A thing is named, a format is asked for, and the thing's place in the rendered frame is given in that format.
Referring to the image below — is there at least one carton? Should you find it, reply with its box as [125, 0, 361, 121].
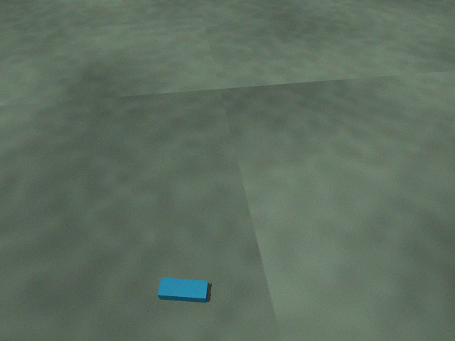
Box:
[158, 277, 208, 303]

